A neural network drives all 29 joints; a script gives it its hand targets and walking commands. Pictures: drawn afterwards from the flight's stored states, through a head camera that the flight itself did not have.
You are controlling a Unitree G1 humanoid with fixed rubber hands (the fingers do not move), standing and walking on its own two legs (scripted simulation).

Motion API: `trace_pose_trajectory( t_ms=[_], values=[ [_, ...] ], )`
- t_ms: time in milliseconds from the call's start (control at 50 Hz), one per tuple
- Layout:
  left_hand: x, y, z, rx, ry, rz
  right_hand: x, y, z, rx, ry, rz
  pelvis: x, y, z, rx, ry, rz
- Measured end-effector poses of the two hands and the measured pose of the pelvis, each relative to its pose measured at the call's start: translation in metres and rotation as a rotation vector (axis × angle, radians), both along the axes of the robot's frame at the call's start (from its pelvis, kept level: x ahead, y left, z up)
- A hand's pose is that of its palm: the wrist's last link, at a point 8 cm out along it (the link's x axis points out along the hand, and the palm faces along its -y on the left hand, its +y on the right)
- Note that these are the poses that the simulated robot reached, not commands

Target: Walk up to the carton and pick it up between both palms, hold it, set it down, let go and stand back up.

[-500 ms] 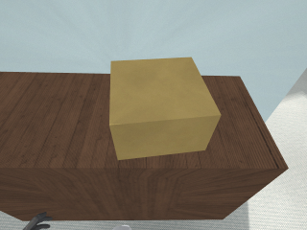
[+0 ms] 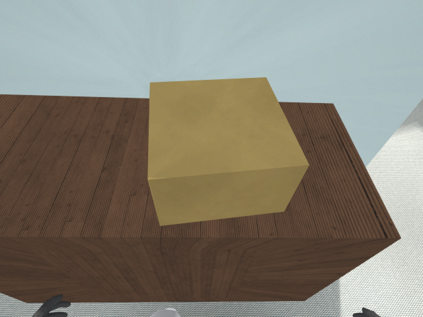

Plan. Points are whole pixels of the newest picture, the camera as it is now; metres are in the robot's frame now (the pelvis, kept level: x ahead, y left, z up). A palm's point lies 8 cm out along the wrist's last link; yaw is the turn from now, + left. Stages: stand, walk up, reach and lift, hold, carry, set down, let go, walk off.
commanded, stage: walk up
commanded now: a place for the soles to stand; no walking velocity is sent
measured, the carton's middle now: (216, 146) +0.48 +0.01 +0.03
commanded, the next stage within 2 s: reach and lift in 1.40 s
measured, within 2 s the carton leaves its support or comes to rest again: neither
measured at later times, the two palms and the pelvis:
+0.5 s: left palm out of the picture +0.11 +0.32 -0.09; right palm out of the picture +0.10 -0.31 -0.06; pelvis +0.00 +0.00 +0.00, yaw +0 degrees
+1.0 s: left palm out of the picture +0.10 +0.30 -0.09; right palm out of the picture +0.10 -0.33 -0.07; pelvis -0.01 -0.02 +0.00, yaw +0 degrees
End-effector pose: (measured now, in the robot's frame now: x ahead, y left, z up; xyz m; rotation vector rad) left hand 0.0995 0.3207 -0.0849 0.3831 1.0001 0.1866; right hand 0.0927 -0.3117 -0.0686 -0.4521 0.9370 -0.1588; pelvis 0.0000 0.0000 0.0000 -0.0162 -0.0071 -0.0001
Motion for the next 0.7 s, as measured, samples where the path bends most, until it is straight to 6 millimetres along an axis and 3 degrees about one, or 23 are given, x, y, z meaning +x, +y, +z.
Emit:
trace_pose_trajectory(
  t_ms=[460,700],
  values=[
    [0.010,0.000,0.000,-0.008,-0.025,-0.005,0.007,0.001,0.004,-0.006,-0.018,0.006,0.001,0.002,0.000,-0.002,-0.005,0.000],
    [0.000,-0.014,-0.002,-0.009,-0.030,0.000,0.003,-0.014,0.006,-0.024,-0.052,-0.002,-0.010,-0.012,-0.002,0.015,-0.020,0.000]
  ],
)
